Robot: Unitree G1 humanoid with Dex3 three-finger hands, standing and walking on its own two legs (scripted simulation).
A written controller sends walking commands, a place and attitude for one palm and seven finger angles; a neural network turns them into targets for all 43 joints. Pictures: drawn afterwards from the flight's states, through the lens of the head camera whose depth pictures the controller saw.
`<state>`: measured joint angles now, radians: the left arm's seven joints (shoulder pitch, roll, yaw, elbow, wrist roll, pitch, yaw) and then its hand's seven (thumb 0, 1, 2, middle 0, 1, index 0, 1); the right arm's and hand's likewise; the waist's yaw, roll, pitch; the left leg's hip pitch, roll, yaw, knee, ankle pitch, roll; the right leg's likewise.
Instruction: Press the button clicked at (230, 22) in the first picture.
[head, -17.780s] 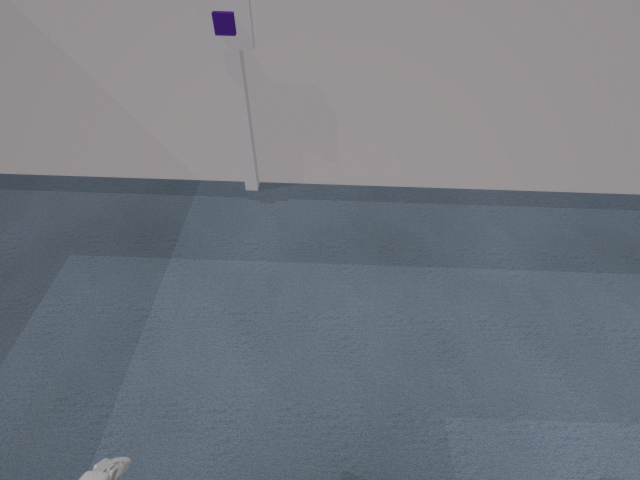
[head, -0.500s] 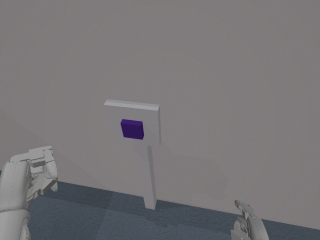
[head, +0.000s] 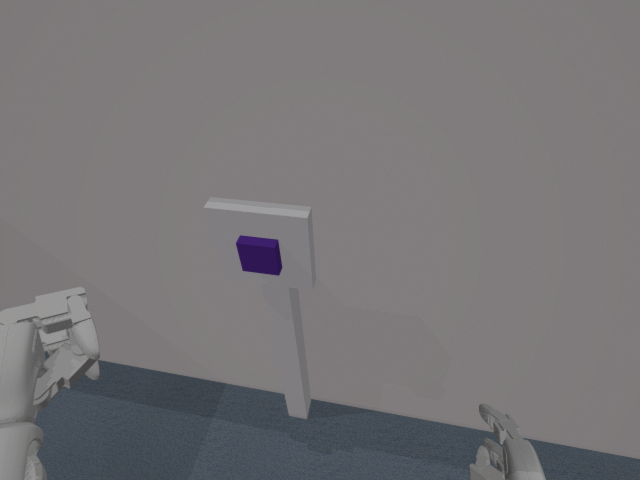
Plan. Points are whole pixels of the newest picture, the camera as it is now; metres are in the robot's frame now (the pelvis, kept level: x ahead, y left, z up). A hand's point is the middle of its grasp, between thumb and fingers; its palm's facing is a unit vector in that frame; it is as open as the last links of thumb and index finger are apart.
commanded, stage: step back with the hand held close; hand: left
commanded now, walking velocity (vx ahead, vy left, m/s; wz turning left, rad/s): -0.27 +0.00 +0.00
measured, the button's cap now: (260, 254) +0.48 +0.17 +0.00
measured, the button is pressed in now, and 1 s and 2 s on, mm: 0 0 0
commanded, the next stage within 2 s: stop stepping back and stand still in 1.12 s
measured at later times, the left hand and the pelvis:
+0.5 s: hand (49, 391) +0.14 +0.26 +0.16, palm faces +0.34 -0.82 -0.46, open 3.1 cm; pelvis -0.05 +0.02 -0.01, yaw -1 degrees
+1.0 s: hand out of the picture +0.05 +0.29 +0.16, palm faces +0.46 -0.80 -0.40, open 3.0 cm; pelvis -0.14 +0.04 -0.02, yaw +3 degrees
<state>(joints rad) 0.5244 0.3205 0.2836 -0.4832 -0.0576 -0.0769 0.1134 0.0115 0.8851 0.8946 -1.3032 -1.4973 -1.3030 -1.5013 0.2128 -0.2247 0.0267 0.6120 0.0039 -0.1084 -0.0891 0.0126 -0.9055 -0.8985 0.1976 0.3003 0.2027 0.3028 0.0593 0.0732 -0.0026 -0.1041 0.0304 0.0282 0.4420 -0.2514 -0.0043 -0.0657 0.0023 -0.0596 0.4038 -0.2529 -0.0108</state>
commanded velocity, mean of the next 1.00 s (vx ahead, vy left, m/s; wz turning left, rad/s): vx -0.31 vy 0.00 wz -0.03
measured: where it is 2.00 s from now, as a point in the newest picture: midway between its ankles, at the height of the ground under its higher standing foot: outside the picture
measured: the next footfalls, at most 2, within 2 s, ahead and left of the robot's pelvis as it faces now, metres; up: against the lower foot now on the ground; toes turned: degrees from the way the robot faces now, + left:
right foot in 1.30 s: -0.29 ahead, -0.09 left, +0.00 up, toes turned -3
left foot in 1.42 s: -0.09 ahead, +0.11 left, +0.00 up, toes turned -1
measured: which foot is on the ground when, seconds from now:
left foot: down 0.00-1.00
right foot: down 0.00-0.94, up 0.96-1.00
